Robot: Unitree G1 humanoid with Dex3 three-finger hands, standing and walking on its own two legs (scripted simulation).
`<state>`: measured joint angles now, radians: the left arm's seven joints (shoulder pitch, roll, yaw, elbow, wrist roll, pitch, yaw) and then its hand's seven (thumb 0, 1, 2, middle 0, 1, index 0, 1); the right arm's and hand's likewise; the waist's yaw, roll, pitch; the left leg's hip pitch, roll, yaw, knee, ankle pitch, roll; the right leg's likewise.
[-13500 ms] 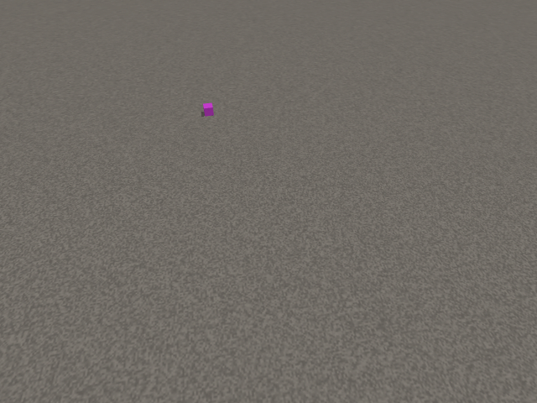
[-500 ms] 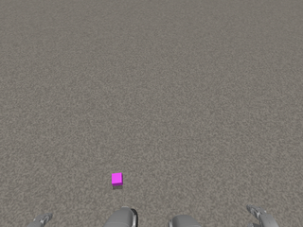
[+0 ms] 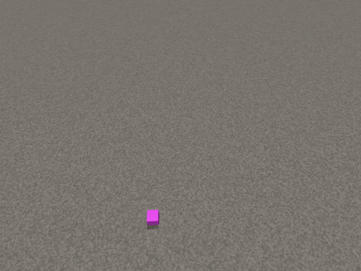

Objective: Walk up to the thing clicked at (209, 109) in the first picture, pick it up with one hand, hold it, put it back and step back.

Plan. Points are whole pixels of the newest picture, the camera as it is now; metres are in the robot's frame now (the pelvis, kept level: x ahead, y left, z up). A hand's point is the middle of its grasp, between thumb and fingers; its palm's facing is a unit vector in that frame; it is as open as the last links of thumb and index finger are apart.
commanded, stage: walk up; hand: left
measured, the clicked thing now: (153, 217) +0.49 +0.19 -0.73
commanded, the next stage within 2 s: stand in 1.28 s
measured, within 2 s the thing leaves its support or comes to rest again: neither
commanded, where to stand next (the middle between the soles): +0.08 -0.03 m, yaw -1 degrees
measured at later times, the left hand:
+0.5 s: hand out of the picture +0.12 +0.25 -0.14, palm faces -0.06 -0.92 -0.39, open 7.4 cm
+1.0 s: hand out of the picture +0.13 +0.26 -0.14, palm faces -0.04 -0.93 -0.35, open 7.4 cm
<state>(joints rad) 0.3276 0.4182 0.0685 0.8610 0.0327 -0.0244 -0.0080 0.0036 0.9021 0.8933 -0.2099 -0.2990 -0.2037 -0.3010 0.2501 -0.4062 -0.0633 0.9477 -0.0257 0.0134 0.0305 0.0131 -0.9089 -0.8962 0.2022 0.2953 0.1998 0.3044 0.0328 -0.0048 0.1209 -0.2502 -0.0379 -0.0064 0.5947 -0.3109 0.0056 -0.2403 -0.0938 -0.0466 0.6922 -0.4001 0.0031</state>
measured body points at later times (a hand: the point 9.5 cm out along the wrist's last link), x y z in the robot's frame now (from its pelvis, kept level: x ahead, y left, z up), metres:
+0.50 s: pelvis +0.00 -0.01 +0.00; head +0.02 -0.02 +0.45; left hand +0.12 +0.29 -0.11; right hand +0.07 -0.32 -0.14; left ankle +0.01 +0.12 -0.72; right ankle +0.08 -0.14 -0.72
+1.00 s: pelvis +0.03 +0.01 +0.02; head +0.04 +0.01 +0.47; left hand +0.13 +0.31 -0.11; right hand +0.11 -0.30 -0.11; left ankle +0.01 +0.12 -0.72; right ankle +0.08 -0.14 -0.72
